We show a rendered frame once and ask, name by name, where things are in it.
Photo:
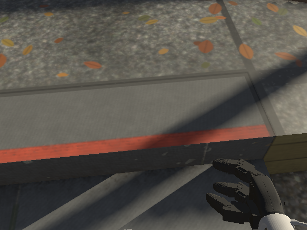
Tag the robot right forearm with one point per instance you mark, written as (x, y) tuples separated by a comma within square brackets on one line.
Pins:
[(275, 222)]

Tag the right robot hand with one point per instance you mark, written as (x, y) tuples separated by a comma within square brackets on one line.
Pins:
[(253, 203)]

